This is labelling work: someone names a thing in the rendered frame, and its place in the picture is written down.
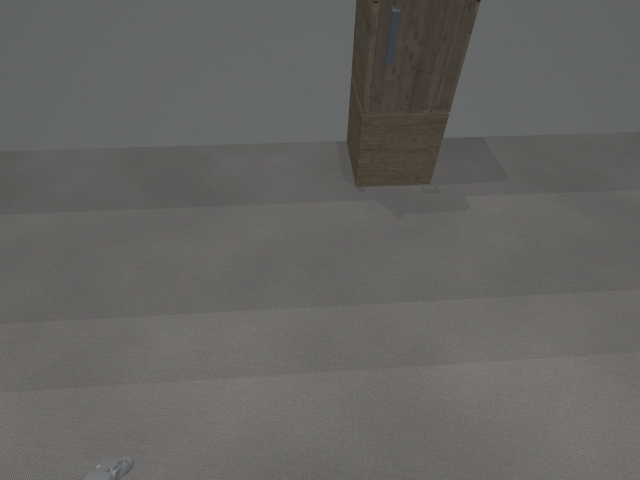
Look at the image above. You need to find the robot left hand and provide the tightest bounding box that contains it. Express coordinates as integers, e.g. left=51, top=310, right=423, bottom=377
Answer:
left=81, top=456, right=135, bottom=480

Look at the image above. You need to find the handle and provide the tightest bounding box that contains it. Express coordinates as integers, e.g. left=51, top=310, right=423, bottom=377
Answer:
left=385, top=6, right=401, bottom=65

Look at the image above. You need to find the cupboard door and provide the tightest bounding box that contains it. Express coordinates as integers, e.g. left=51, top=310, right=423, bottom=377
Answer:
left=369, top=0, right=477, bottom=112

